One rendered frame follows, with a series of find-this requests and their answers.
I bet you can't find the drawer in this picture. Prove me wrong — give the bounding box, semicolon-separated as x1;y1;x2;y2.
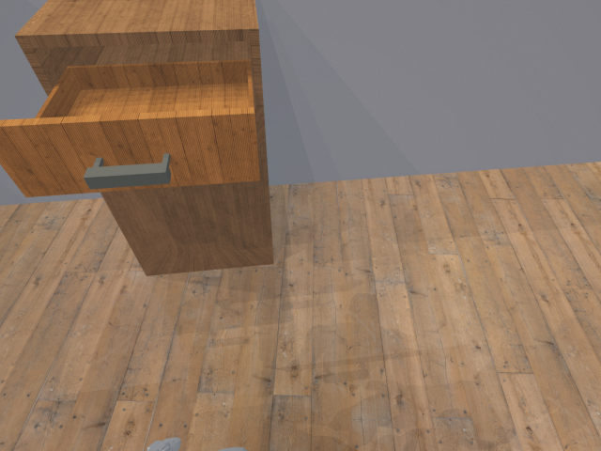
0;59;260;197

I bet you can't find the handle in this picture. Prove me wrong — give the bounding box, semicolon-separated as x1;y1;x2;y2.
84;153;171;189

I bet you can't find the cabinet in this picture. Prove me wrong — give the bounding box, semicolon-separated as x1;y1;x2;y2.
15;0;274;276

